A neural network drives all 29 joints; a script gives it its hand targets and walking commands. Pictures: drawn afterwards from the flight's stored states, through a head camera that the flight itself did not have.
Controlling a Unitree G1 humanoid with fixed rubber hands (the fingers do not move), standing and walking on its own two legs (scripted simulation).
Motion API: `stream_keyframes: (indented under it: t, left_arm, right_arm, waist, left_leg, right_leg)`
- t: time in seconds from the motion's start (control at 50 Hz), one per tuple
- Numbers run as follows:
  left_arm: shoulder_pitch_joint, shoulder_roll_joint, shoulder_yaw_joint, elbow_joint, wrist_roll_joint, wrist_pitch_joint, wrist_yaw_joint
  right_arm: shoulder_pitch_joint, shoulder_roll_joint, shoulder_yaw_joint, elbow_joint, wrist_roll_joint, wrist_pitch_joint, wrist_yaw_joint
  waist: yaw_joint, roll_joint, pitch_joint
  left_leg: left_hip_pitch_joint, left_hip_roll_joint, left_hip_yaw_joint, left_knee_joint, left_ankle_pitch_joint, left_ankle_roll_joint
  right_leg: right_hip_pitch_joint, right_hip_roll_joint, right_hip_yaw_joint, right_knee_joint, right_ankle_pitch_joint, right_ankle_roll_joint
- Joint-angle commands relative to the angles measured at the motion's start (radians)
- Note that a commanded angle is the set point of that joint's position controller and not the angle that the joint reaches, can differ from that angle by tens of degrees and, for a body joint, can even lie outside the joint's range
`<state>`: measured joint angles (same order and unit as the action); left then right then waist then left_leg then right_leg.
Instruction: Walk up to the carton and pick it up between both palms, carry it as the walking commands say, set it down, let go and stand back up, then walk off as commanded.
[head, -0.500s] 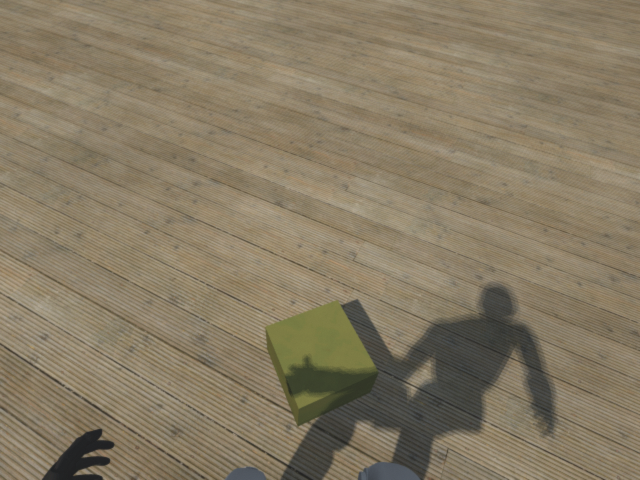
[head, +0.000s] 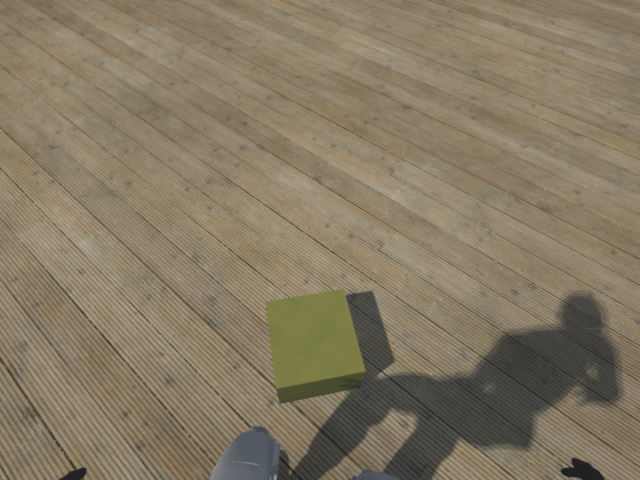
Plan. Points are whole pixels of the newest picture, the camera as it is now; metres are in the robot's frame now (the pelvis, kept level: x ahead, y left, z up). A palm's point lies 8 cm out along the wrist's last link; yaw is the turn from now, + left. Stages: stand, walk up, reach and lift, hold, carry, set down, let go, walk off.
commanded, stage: walk up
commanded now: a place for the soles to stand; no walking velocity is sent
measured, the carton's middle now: (312, 344) +0.53 +0.07 -0.66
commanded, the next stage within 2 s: none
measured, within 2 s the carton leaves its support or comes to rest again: neither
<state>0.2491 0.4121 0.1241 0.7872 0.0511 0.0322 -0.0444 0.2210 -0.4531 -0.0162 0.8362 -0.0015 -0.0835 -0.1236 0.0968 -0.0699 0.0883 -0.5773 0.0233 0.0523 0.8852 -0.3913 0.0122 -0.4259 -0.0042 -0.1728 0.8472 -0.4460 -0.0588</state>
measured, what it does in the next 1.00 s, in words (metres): steps on the spot: left foot, then right foot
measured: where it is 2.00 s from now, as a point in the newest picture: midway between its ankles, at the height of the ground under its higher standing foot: outside the picture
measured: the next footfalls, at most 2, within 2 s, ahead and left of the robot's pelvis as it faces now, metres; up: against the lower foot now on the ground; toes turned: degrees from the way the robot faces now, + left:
left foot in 0.04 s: +0.13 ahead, +0.15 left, +0.00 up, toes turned +5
right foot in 0.26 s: +0.14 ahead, -0.21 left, +0.00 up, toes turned +6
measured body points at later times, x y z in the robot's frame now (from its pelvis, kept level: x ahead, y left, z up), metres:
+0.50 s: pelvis +0.02 -0.11 -0.02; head +0.07 -0.11 +0.43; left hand +0.04 +0.23 -0.11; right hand +0.19 -0.42 -0.12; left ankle +0.07 +0.08 -0.65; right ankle +0.05 -0.20 -0.70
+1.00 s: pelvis +0.04 -0.08 -0.02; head +0.08 -0.07 +0.43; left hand +0.07 +0.25 -0.12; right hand +0.20 -0.40 -0.11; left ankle +0.07 +0.07 -0.68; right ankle +0.08 -0.21 -0.70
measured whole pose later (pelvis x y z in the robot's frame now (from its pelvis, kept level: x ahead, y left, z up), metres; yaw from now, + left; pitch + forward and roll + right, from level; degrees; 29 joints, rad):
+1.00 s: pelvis +0.04 -0.08 -0.02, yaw +8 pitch +0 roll -1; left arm 0.23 0.39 0.13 0.80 0.04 0.00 -0.02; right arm 0.22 -0.46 -0.02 0.85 -0.01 -0.06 -0.06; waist 0.05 -0.01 0.09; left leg -0.60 0.03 -0.06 1.09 -0.48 0.01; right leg -0.47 -0.09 -0.10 0.95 -0.47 -0.01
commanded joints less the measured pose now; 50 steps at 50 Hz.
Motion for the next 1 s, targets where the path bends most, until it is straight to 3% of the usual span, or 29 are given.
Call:
stream_keyframes:
  t: [0.0,0.02,0.04,0.08,0.12,0.16,0.18,0.2,0.22,0.24,0.26,0.28,0.3,0.34,0.4,0.48,0.54,0.6,0.62,0.64,0.66,0.7,0.76,0.82,0.84,0.86,0.88,0.9,0.98]
  left_arm:
    - [-0.106,0.158,0.063,-0.203,-0.009,-0.015,0.012]
    - [-0.069,0.169,0.067,-0.206,0.002,-0.011,0.007]
    - [-0.125,0.269,0.083,-0.206,0.013,0.014,-0.006]
    - [-0.058,0.272,0.087,-0.164,-0.006,0.032,-0.017]
    - [0.058,0.241,0.104,-0.112,-0.003,0.039,-0.041]
    - [0.186,0.231,0.114,-0.082,-0.012,0.042,-0.056]
    - [0.303,0.228,0.118,-0.037,-0.02,0.031,-0.048]
    - [0.414,0.234,0.116,0.013,-0.014,0.011,-0.026]
    - [0.361,0.286,0.104,-0.004,0.012,-0.014,0.0]
    - [0.135,0.363,0.101,-0.08,-0.003,-0.028,0.016]
    - [0.016,0.391,0.103,-0.108,-0.018,-0.039,0.029]
    - [-0.098,0.373,0.094,-0.104,-0.026,-0.049,0.04]
    - [-0.126,0.357,0.088,-0.105,-0.018,-0.053,0.041]
    - [-0.074,0.299,0.075,-0.097,-0.01,-0.054,0.044]
    - [0.048,0.257,0.063,-0.049,-0.014,-0.064,0.055]
    - [0.134,0.25,0.067,-0.041,-0.015,-0.062,0.062]
    - [0.102,0.249,0.061,-0.061,-0.02,-0.052,0.061]
    - [-0.023,0.255,0.05,-0.098,-0.036,-0.045,0.05]
    - [-0.041,0.212,0.038,-0.114,-0.042,-0.046,0.047]
    - [-0.058,0.15,0.024,-0.136,-0.051,-0.048,0.041]
    - [-0.065,0.169,0.03,-0.129,-0.044,-0.037,0.041]
    - [-0.078,0.197,0.034,-0.092,-0.027,-0.026,0.035]
    - [-0.011,0.187,0.043,-0.052,-0.02,-0.027,0.02]
    - [0.044,0.186,0.054,-0.022,-0.015,-0.039,0.019]
    - [0.067,0.2,0.06,-0.018,-0.005,-0.049,0.024]
    - [0.099,0.275,0.075,-0.018,0.014,-0.06,0.032]
    - [0.05,0.331,0.074,-0.034,0.005,-0.066,0.036]
    - [0.004,0.339,0.078,-0.039,-0.007,-0.067,0.036]
    - [-0.078,0.279,0.05,-0.059,-0.013,-0.067,0.038]
  right_arm:
    - [0.488,-0.272,-0.134,0.101,-0.019,0.008,-0.048]
    - [0.334,-0.36,-0.157,0.033,-0.016,0.008,-0.06]
    - [0.172,-0.395,-0.164,0.002,0.021,-0.01,-0.066]
    - [-0.067,-0.368,-0.142,-0.036,-0.008,-0.034,-0.065]
    - [-0.132,-0.347,-0.126,-0.036,-0.036,-0.034,-0.05]
    - [-0.162,-0.354,-0.134,-0.051,-0.061,-0.029,-0.028]
    - [-0.186,-0.333,-0.132,-0.063,-0.071,-0.018,-0.021]
    - [-0.18,-0.244,-0.108,-0.066,-0.076,-0.002,-0.02]
    - [-0.145,-0.117,-0.054,-0.092,-0.057,0.001,-0.011]
    - [-0.016,-0.123,-0.064,-0.106,-0.04,-0.003,-0.013]
    - [0.024,-0.193,-0.092,-0.081,-0.036,-0.008,-0.003]
    - [-0.001,-0.254,-0.114,-0.034,-0.042,-0.002,0.006]
    - [-0.003,-0.273,-0.121,-0.011,-0.036,0.005,0.014]
    - [0.078,-0.252,-0.109,0.025,-0.021,0.015,0.022]
    - [0.014,-0.201,-0.087,0.007,-0.01,0.025,0.038]
    - [-0.057,-0.188,-0.072,-0.005,-0.014,0.02,0.035]
    - [-0.034,-0.176,-0.069,-0.012,-0.014,0.011,0.035]
    - [0.083,-0.179,-0.076,0.016,-0.019,-0.01,0.041]
    - [0.158,-0.218,-0.093,0.032,-0.038,-0.021,0.036]
    - [0.164,-0.298,-0.112,0.003,-0.058,-0.024,0.032]
    - [0.129,-0.335,-0.113,-0.019,-0.039,-0.017,0.035]
    - [0.045,-0.309,-0.108,-0.031,-0.042,-0.008,0.037]
    - [-0.002,-0.289,-0.102,-0.05,-0.048,0.004,0.043]
    - [-0.038,-0.272,-0.096,-0.071,-0.043,0.015,0.058]
    - [-0.034,-0.24,-0.086,-0.069,-0.037,0.018,0.062]
    - [-0.015,-0.187,-0.071,-0.073,-0.026,0.017,0.061]
    - [-0.04,-0.18,-0.068,-0.079,-0.021,0.015,0.053]
    - [-0.058,-0.231,-0.085,-0.069,-0.031,0.017,0.047]
    - [0.064,-0.203,-0.08,-0.025,-0.02,-0.012,0.065]
  waist:
    - [-0.251,0.209,-0.252]
    - [-0.191,0.397,-0.252]
    - [-0.144,0.198,-0.147]
    - [-0.015,0.099,0.043]
    - [0.05,0.204,0.053]
    - [0.101,0.328,0.001]
    - [0.159,0.226,-0.071]
    - [0.23,-0.049,-0.048]
    - [0.194,-0.315,0.035]
    - [0.022,-0.257,0.029]
    - [-0.043,-0.053,-0.02]
    - [-0.078,0.056,-0.007]
    - [-0.085,0.014,0.029]
    - [-0.075,-0.036,-0.024]
    - [-0.026,-0.037,-0.053]
    - [0.03,-0.105,-0.148]
    - [0.004,-0.102,-0.16]
    - [-0.097,-0.026,-0.2]
    - [-0.135,0.103,-0.284]
    - [-0.147,0.285,-0.296]
    - [-0.129,0.312,-0.281]
    - [-0.096,0.195,-0.136]
    - [-0.071,0.265,-0.074]
    - [-0.036,0.245,-0.123]
    - [-0.016,0.156,-0.146]
    - [0.0,-0.042,-0.168]
    - [0.002,-0.124,-0.123]
    - [-0.003,-0.027,-0.09]
    - [-0.076,-0.055,-0.112]
  left_leg:
    - [0.759,0.122,-0.22,-0.36,0.214,0.228]
    - [0.695,0.462,-0.781,-0.428,-0.049,0.415]
    - [0.413,0.571,-0.828,-0.508,-0.217,0.427]
    - [0.025,0.47,-0.594,-0.483,-0.125,0.327]
    - [-0.171,0.251,-0.365,-0.443,-0.27,0.182]
    - [-0.235,0.177,-0.251,-0.393,-0.345,0.124]
    - [-0.284,0.133,-0.171,-0.174,-0.359,0.102]
    - [-0.383,0.013,-0.103,0.232,-0.327,0.076]
    - [-0.575,-0.115,-0.139,0.57,-0.324,0.039]
    - [-0.531,-0.088,-0.218,0.628,-0.267,0.048]
    - [-0.448,-0.042,-0.257,0.607,-0.125,0.042]
    - [-0.331,0.009,-0.223,0.626,-0.042,0.025]
    - [-0.301,0.031,-0.17,0.598,-0.009,0.006]
    - [-0.298,0.017,-0.152,0.489,0.007,0.001]
    - [-0.254,0.008,-0.126,0.308,0.034,-0.006]
    - [-0.265,0.004,-0.06,0.197,-0.068,0.004]
    - [-0.145,0.004,0.01,0.078,-0.074,0.02]
    - [0.173,-0.042,0.029,-0.198,0.115,0.056]
    - [0.353,0.009,-0.146,-0.234,0.164,0.103]
    - [0.468,0.182,-0.502,-0.296,0.265,0.197]
    - [0.452,0.305,-0.737,-0.354,0.282,0.32]
    - [0.246,0.273,-0.666,-0.379,-0.014,0.305]
    - [0.096,0.201,-0.537,-0.353,-0.072,0.24]
    - [0.024,0.131,-0.462,-0.281,-0.102,0.183]
    - [-0.009,0.09,-0.402,-0.157,-0.071,0.142]
    - [-0.152,-0.002,-0.23,0.079,-0.088,0.072]
    - [-0.297,-0.075,-0.049,0.221,-0.161,0.038]
    - [-0.271,-0.009,-0.096,0.307,-0.172,0.034]
    - [-0.062,0.006,-0.022,0.067,-0.149,0.032]
  right_leg:
    - [-0.271,-0.034,0.089,0.464,0.703,0.288]
    - [-0.491,-0.018,0.253,0.784,-0.185,0.254]
    - [-0.428,-0.152,0.447,0.865,-0.226,0.186]
    - [-0.268,-0.162,0.456,0.727,-0.172,0.114]
    - [-0.037,-0.13,0.309,0.46,-0.068,0.065]
    - [0.161,-0.111,0.193,0.226,-0.181,0.04]
    - [0.348,-0.109,0.197,-0.013,-0.21,0.021]
    - [0.404,-0.093,0.268,-0.251,-0.28,0.048]
    - [0.259,-0.222,0.575,-0.396,-0.411,0.068]
    - [0.15,-0.37,0.855,-0.594,-0.313,0.012]
    - [0.094,-0.448,0.894,-0.68,-0.447,-0.027]
    - [0.01,-0.398,0.884,-0.696,-0.533,-0.005]
    - [-0.001,-0.361,0.812,-0.662,-0.546,0.017]
    - [0.142,-0.314,0.591,-0.483,-0.165,0.04]
    - [0.249,-0.28,0.443,-0.366,0.206,0.021]
    - [0.451,-0.312,0.385,-0.252,0.62,-0.033]
    - [0.392,-0.325,0.321,-0.185,0.776,-0.053]
    - [0.18,-0.264,0.203,-0.005,0.634,-0.039]
    - [0.04,-0.212,0.166,0.201,0.535,-0.013]
    - [-0.188,-0.102,0.148,0.35,0.288,0.035]
    - [-0.273,-0.035,0.219,0.326,-0.214,0.058]
    - [-0.223,-0.067,0.239,0.3,-0.263,0.057]
    - [-0.108,-0.067,0.194,0.148,-0.162,0.04]
    - [0.093,-0.033,0.158,-0.08,-0.054,0.027]
    - [0.148,-0.08,0.254,-0.225,-0.109,0.008]
    - [0.26,-0.239,0.475,-0.386,-0.225,-0.051]
    - [0.286,-0.404,0.644,-0.505,-0.302,-0.111]
    - [0.221,-0.468,0.662,-0.505,-0.24,-0.147]
    - [0.175,-0.34,0.331,-0.252,0.258,-0.148]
